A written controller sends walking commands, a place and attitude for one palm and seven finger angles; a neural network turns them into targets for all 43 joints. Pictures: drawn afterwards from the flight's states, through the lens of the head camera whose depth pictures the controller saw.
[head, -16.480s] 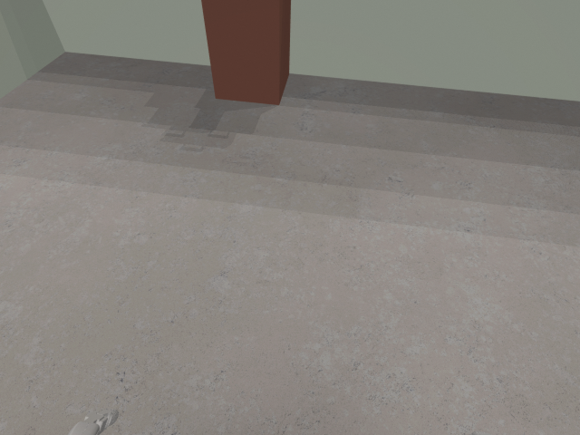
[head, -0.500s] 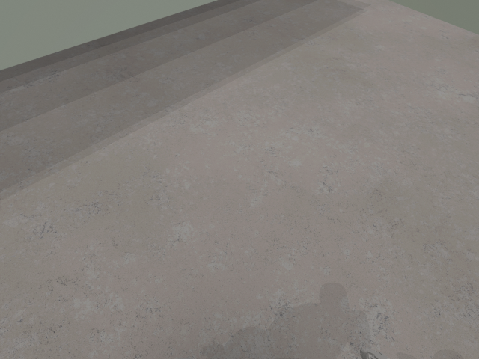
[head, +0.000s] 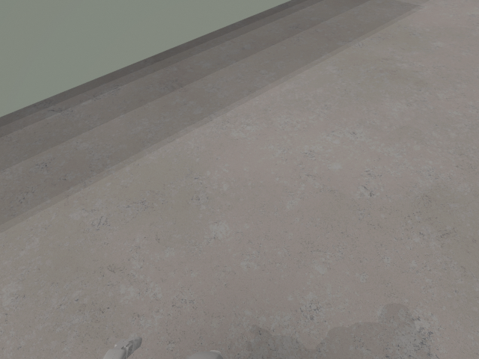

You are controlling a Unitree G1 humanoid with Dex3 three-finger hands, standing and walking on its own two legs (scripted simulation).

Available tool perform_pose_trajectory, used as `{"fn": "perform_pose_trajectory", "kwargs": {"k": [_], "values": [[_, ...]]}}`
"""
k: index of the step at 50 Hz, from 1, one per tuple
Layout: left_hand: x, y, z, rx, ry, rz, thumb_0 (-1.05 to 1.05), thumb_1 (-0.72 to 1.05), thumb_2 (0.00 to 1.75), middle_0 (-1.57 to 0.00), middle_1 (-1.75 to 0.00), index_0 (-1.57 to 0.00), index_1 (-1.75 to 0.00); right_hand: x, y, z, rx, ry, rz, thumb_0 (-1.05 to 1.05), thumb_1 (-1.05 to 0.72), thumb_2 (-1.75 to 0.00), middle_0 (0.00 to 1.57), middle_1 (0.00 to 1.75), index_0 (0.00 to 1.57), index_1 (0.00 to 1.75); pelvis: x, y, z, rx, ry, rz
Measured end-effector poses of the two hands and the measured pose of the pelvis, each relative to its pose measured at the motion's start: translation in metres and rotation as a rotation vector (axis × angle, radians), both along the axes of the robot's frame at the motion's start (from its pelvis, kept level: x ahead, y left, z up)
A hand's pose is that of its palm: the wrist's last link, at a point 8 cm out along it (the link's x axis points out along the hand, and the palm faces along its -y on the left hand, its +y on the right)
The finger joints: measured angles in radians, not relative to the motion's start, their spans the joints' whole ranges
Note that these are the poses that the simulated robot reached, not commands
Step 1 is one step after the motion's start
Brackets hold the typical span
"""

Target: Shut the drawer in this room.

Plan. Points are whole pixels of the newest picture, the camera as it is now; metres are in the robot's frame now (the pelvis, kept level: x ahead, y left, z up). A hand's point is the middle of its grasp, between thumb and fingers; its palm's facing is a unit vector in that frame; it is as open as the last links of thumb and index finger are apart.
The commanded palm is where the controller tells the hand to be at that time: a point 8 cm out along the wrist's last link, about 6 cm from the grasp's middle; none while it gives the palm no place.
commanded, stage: turn or walk to find it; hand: left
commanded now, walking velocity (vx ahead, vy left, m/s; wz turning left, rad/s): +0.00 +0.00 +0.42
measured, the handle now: out of the picture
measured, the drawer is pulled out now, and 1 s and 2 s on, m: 0.24 0.24 0.24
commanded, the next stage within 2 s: none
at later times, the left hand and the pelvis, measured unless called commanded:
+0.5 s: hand out of the picture -0.07 +0.25 -0.19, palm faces +0.29 -0.93 -0.24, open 7.4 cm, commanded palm none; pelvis -0.04 +0.04 -0.01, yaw +14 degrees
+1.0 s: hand out of the picture -0.01 +0.24 -0.14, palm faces +0.39 -0.88 -0.26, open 7.4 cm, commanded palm none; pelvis -0.05 +0.01 +0.00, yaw +24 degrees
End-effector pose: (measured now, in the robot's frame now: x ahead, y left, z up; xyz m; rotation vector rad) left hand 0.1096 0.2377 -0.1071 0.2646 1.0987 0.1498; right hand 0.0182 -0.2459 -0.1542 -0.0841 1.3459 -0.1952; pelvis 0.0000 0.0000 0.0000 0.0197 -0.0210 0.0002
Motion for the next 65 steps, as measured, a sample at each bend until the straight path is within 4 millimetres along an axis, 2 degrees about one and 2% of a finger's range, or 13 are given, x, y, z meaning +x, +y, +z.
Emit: {"fn": "perform_pose_trajectory", "kwargs": {"k": [7, 13, 18, 23, 26, 32, 38, 44, 48, 51, 54, 58, 65], "values": [[-0.049, -0.012, 0.006, -0.009, 0.045, 0.099, 0.0, 0.9, 0.9, -0.2, -0.3, -0.21, -0.3, -0.005, -0.02, 0.007, -0.003, 0.038, 0.062, 0.0, -0.91, -0.9, 0.2, 0.3, 0.2, 0.3, -0.009, -0.011, 0.009, 0.018, -0.007, 0.079], [-0.093, -0.006, -0.003, -0.029, 0.091, 0.192, 0.0, 0.91, 0.9, -0.21, -0.3, -0.21, -0.3, 0.008, -0.019, 0.013, -0.03, 0.065, 0.146, 0.0, -0.91, -0.9, 0.2, 0.3, 0.19, 0.3, -0.016, -0.009, 0.009, 0.014, 0.005, 0.139], [-0.139, 0.012, -0.017, -0.053, 0.152, 0.273, 0.0, 0.91, 0.9, -0.21, -0.3, -0.21, -0.3, 0.041, 0.002, 0.02, -0.06, 0.015, 0.243, 0.0, -0.91, -0.9, 0.2, 0.3, 0.19, 0.3, -0.026, 0.005, 0.006, 0.0, 0.014, 0.186], [-0.188, 0.043, -0.043, -0.083, 0.216, 0.361, 0.0, 0.9, 0.9, -0.21, -0.3, -0.21, -0.3, 0.082, 0.041, 0.027, -0.097, -0.114, 0.341, 0.0, -0.91, -0.9, 0.2, 0.3, 0.19, 0.3, -0.037, 0.03, -0.007, -0.024, 0.011, 0.232], [-0.206, 0.056, -0.045, -0.088, 0.26, 0.393, 0.0, 0.91, 0.9, -0.2, -0.3, -0.2, -0.3, 0.092, 0.064, 0.039, -0.099, -0.17, 0.379, 0.0, -0.91, -0.9, 0.2, 0.3, 0.2, 0.3, -0.041, 0.039, -0.003, -0.031, 0.0, 0.24], [-0.206, 0.073, -0.031, -0.096, 0.211, 0.427, 0.01, 0.91, 0.9, -0.2, -0.3, -0.2, -0.29, 0.093, 0.092, 0.05, -0.088, -0.183, 0.43, 0.0, -0.9, -0.9, 0.2, 0.3, 0.2, 0.3, -0.047, 0.052, 0.01, -0.054, -0.002, 0.285], [-0.192, 0.079, -0.023, -0.076, 0.143, 0.433, 0.0, 0.91, 0.9, -0.2, -0.3, -0.2, -0.29, 0.078, 0.097, 0.044, -0.059, -0.149, 0.44, 0.0, -0.9, -0.9, 0.2, 0.3, 0.2, 0.3, -0.052, 0.051, 0.012, -0.045, 0.003, 0.326], [-0.169, 0.069, -0.014, -0.055, 0.08, 0.427, 0.0, 0.91, 0.9, -0.2, -0.3, -0.2, -0.29, 0.052, 0.077, 0.03, -0.042, -0.067, 0.429, 0.0, -0.9, -0.9, 0.2, 0.3, 0.2, 0.3, -0.054, 0.038, 0.01, -0.033, 0.012, 0.373], [-0.152, 0.054, -0.007, -0.036, 0.029, 0.423, 0.0, 0.91, 0.9, -0.2, -0.3, -0.2, -0.29, 0.037, 0.054, 0.017, -0.031, -0.003, 0.426, 0.0, -0.9, -0.9, 0.2, 0.3, 0.2, 0.3, -0.054, 0.022, 0.006, -0.022, 0.02, 0.407], [-0.148, 0.038, -0.004, -0.012, -0.01, 0.431, 0.0, 0.91, 0.9, -0.2, -0.3, -0.2, -0.3, 0.033, 0.035, 0.004, -0.016, 0.031, 0.43, 0.0, -0.9, -0.9, 0.2, 0.3, 0.2, 0.3, -0.052, 0.006, 0.0, -0.008, 0.025, 0.432], [-0.157, 0.02, 0.003, 0.0, -0.018, 0.45, 0.0, 0.91, 0.9, -0.2, -0.3, -0.2, -0.3, 0.037, 0.021, 0.0, -0.01, 0.051, 0.448, 0.0, -0.9, -0.9, 0.2, 0.3, 0.2, 0.3, -0.053, -0.006, 0.002, 0.0, 0.011, 0.469], [-0.182, 0.0, 0.009, -0.002, 0.015, 0.515, 0.0, 0.9, 0.9, -0.2, -0.3, -0.21, -0.3, 0.05, 0.01, 0.003, -0.007, 0.055, 0.49, 0.0, -0.91, -0.9, 0.2, 0.3, 0.2, 0.3, -0.053, -0.016, 0.008, 0.02, 0.008, 0.512], [-0.232, -0.025, 0.004, -0.028, 0.075, 0.63, 0.0, 0.9, 0.9, -0.2, -0.3, -0.21, -0.3, 0.076, 0.012, 0.009, -0.026, 0.05, 0.59, 0.0, -0.91, -0.9, 0.2, 0.3, 0.2, 0.3, -0.056, -0.023, 0.011, 0.027, 0.012, 0.589]]}}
